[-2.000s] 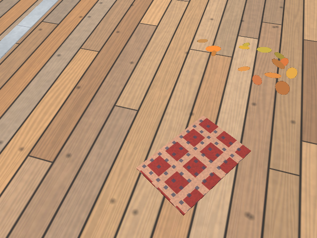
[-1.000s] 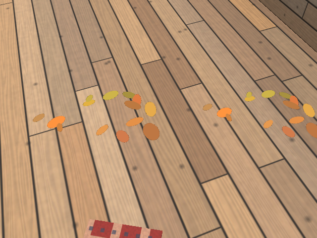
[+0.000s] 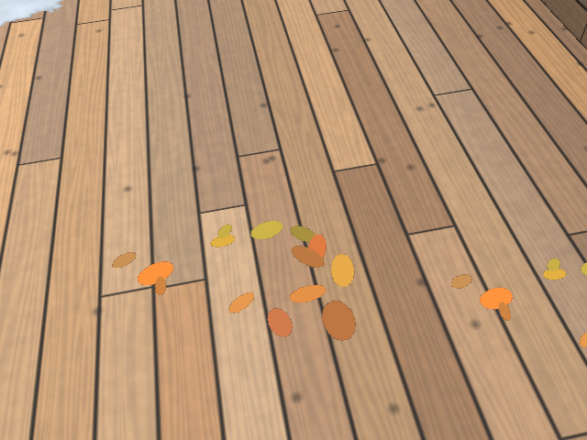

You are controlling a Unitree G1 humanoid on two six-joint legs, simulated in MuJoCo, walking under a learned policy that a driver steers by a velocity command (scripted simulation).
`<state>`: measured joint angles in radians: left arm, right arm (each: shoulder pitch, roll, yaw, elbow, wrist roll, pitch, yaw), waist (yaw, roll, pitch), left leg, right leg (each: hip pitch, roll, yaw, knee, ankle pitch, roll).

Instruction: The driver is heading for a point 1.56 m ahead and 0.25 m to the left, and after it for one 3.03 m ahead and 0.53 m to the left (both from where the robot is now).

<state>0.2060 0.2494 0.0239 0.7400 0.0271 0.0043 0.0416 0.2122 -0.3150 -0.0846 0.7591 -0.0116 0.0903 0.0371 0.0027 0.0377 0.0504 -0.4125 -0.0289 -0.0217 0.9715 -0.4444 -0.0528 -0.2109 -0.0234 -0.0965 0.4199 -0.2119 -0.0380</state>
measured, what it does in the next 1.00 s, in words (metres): walks ahead, turning left: left foot, then right foot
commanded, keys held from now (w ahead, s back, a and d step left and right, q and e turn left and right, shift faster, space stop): q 0.44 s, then w+q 0.12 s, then w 0.44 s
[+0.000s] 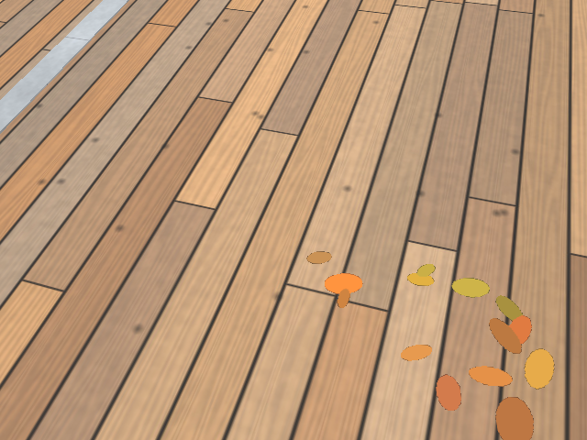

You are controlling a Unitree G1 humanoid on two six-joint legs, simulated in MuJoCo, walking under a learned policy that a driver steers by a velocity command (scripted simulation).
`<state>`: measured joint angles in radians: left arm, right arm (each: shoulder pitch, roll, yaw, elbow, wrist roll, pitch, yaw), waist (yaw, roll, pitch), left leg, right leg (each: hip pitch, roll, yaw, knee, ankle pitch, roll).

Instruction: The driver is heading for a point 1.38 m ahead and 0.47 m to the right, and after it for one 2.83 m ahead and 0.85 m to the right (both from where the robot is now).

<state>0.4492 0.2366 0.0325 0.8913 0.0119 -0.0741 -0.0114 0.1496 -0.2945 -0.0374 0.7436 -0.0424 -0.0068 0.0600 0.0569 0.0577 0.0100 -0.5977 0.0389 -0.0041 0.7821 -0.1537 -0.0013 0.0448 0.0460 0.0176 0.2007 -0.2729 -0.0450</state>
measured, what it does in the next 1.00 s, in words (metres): walks ahead: left foot, then right foot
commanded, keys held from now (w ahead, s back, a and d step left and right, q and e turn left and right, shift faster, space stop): w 0.12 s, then no key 0.82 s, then w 0.06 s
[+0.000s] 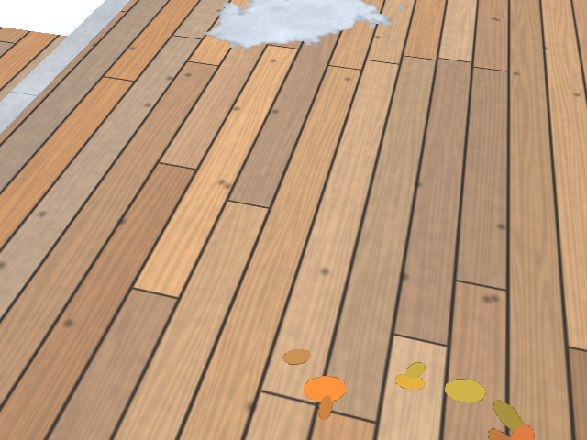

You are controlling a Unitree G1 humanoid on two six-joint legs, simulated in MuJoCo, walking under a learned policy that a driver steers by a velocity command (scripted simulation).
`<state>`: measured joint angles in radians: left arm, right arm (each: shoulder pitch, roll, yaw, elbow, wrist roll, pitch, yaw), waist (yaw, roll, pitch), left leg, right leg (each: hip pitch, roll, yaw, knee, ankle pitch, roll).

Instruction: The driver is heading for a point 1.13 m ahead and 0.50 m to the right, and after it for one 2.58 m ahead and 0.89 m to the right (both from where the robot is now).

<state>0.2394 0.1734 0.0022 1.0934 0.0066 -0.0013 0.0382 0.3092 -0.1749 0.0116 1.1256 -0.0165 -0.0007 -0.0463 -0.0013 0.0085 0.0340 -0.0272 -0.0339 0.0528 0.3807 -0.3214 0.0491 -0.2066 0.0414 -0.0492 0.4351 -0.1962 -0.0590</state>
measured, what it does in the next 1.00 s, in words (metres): walks ahead: right foot, then left foot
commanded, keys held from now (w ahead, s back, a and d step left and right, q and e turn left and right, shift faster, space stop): w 0.56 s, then w+e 0.44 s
